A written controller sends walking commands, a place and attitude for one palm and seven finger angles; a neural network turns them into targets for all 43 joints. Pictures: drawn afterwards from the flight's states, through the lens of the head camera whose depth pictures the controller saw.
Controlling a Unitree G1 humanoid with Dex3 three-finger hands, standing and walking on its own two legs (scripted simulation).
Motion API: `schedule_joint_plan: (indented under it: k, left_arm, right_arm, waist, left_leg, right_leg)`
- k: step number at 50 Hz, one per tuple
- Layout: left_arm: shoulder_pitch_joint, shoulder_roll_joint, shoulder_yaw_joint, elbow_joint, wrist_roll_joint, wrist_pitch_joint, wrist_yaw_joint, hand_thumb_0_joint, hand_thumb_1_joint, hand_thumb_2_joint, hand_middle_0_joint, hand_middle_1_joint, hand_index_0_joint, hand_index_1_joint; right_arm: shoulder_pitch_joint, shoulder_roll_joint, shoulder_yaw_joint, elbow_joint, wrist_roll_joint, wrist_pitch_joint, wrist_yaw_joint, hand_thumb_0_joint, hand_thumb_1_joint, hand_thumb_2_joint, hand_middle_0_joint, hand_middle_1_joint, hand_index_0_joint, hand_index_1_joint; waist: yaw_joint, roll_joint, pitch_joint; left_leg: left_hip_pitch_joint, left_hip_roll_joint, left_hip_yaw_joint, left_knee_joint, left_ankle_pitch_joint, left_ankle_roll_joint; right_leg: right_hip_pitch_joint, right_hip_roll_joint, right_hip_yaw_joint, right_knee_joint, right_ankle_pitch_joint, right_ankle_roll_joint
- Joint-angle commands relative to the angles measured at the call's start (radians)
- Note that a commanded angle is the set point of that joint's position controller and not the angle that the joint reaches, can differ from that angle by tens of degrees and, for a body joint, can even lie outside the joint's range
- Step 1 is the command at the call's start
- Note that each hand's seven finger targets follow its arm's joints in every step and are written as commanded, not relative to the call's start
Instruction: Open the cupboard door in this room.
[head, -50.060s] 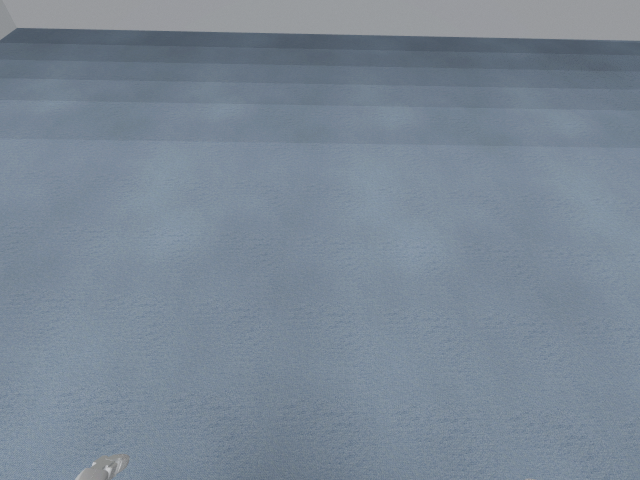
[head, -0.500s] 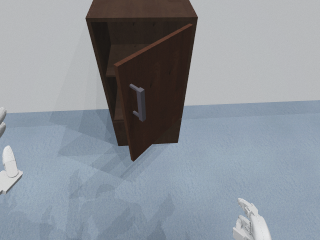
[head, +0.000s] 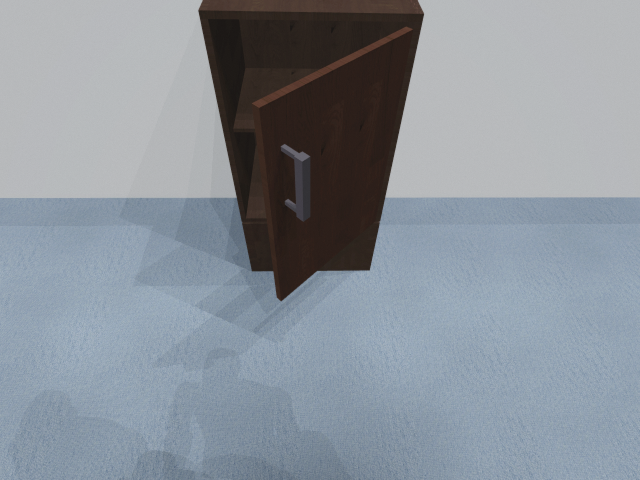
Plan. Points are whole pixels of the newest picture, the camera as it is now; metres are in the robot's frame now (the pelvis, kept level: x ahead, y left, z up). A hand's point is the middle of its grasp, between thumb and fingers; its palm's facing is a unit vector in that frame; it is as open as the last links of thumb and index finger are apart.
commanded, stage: let the arm hang, fingers relaxed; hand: left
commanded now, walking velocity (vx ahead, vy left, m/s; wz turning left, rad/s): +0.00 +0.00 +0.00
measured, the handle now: (295, 183) +0.62 +0.09 -0.03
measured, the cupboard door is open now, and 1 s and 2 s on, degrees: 45 45 45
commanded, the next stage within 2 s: look to check the result in 0.60 s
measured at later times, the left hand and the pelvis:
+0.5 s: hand out of the picture +0.02 +0.17 -0.17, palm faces +0.03 -0.98 -0.19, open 7.3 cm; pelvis +0.02 +0.00 +0.00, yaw -1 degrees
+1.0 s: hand out of the picture +0.03 +0.16 -0.17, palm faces +0.03 -0.98 -0.18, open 7.4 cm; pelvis +0.04 +0.00 +0.00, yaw -1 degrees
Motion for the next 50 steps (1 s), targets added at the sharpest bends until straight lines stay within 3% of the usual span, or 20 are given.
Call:
schedule_joint_plan:
  k: [1, 4, 20, 30, 41, 42, 50]
  left_arm:
    - [-0.002, 0.083, 0.016, -0.012, -0.002, -0.033, 0.012, 0.000, 0.900, 0.900, -0.200, -0.300, -0.200, -0.300]
    - [0.008, 0.070, 0.014, 0.017, -0.004, -0.035, 0.015, 0.000, 0.900, 0.900, -0.200, -0.300, -0.200, -0.300]
    - [0.019, 0.026, 0.013, 0.066, -0.002, -0.040, 0.025, 0.000, 0.900, 0.900, -0.200, -0.300, -0.200, -0.300]
    - [0.011, 0.028, 0.012, 0.069, -0.004, -0.047, 0.024, 0.000, 0.900, 0.900, -0.200, -0.300, -0.200, -0.300]
    - [0.012, 0.025, 0.009, 0.082, -0.006, -0.048, 0.024, 0.000, 0.900, 0.900, -0.200, -0.300, -0.200, -0.300]
    - [0.017, 0.024, 0.009, 0.083, -0.005, -0.049, 0.024, 0.000, 0.900, 0.900, -0.200, -0.300, -0.200, -0.300]
    - [0.012, 0.023, 0.007, 0.086, -0.007, -0.051, 0.024, 0.000, 0.900, 0.900, -0.200, -0.300, -0.200, -0.300]
  right_arm:
    - [0.045, -0.087, -0.019, -0.031, -0.001, -0.026, -0.014, 0.000, -0.900, -0.900, 0.200, 0.300, 0.200, 0.300]
    - [0.069, -0.072, -0.016, -0.006, 0.000, -0.030, -0.015, 0.000, -0.900, -0.900, 0.200, 0.300, 0.200, 0.300]
    - [0.041, -0.025, -0.009, 0.043, 0.003, -0.048, -0.024, 0.000, -0.900, -0.900, 0.200, 0.300, 0.200, 0.300]
    - [0.029, -0.033, -0.008, 0.051, 0.005, -0.053, -0.027, 0.000, -0.900, -0.900, 0.200, 0.300, 0.200, 0.300]
    - [0.015, -0.039, -0.005, 0.060, 0.006, -0.054, -0.030, 0.000, -0.900, -0.900, 0.200, 0.300, 0.200, 0.300]
    - [0.013, -0.039, -0.006, 0.057, 0.008, -0.053, -0.031, 0.000, -0.900, -0.900, 0.200, 0.300, 0.200, 0.300]
    - [0.013, -0.040, -0.005, 0.065, 0.007, -0.055, -0.033, 0.000, -0.900, -0.900, 0.200, 0.300, 0.200, 0.300]
  waist:
    - [-0.013, -0.012, 0.005]
    - [-0.013, -0.055, 0.007]
    - [-0.002, 0.016, 0.042]
    - [-0.008, 0.003, -0.006]
    - [-0.007, 0.016, 0.004]
    - [-0.004, -0.006, 0.008]
    - [-0.007, -0.007, 0.001]
  left_leg:
    - [-0.067, 0.084, -0.101, -0.154, -0.155, 0.020]
    - [-0.050, 0.082, -0.093, -0.149, -0.112, 0.022]
    - [-0.038, 0.093, -0.091, -0.187, -0.036, 0.017]
    - [0.030, 0.094, -0.076, -0.164, 0.079, 0.012]
    - [0.050, 0.096, -0.073, -0.169, 0.109, 0.008]
    - [0.053, 0.096, -0.071, -0.164, 0.108, 0.010]
    - [0.070, 0.097, -0.071, -0.164, 0.148, 0.009]
  right_leg:
    - [0.024, -0.086, 0.122, -0.123, -0.207, -0.026]
    - [0.020, -0.089, 0.122, -0.118, -0.189, -0.025]
    - [0.050, -0.085, 0.104, -0.076, -0.034, -0.015]
    - [0.081, -0.094, 0.105, -0.087, 0.024, -0.014]
    - [0.092, -0.095, 0.099, -0.096, 0.042, -0.014]
    - [0.088, -0.092, 0.098, -0.099, 0.041, -0.014]
    - [0.102, -0.096, 0.098, -0.096, 0.079, -0.015]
